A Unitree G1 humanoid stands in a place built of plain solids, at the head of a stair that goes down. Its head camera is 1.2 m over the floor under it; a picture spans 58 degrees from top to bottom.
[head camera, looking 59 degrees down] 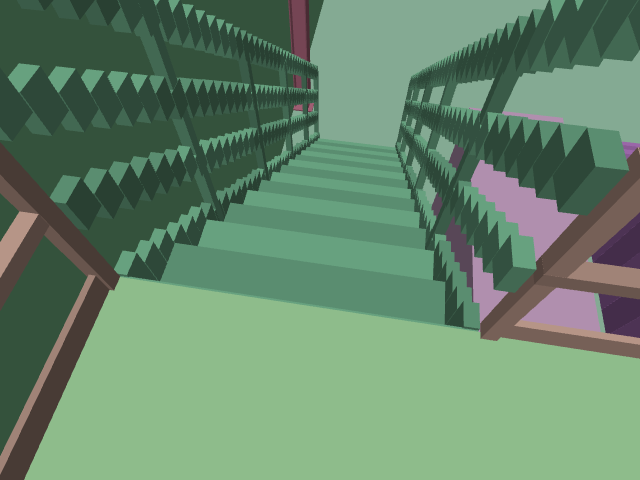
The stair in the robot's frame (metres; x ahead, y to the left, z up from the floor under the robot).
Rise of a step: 0.21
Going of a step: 0.25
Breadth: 1.11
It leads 9 degrees to the right of straight ahead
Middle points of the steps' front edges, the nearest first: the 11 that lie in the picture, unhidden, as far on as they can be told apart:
0.51 0.09 0.00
0.75 0.05 -0.21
1.00 0.01 -0.42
1.25 -0.03 -0.63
1.49 -0.07 -0.84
1.74 -0.11 -1.05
1.98 -0.15 -1.26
2.23 -0.19 -1.47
2.48 -0.23 -1.68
2.72 -0.27 -1.89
2.97 -0.31 -2.10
